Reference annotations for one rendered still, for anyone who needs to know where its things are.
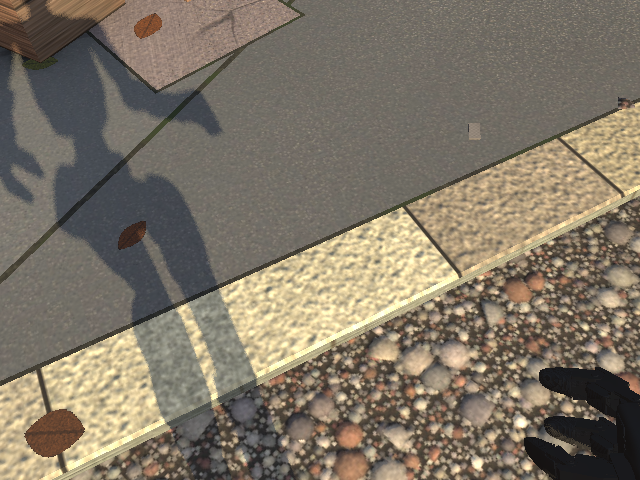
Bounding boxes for robot right hand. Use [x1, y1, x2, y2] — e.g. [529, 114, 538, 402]
[524, 367, 640, 480]

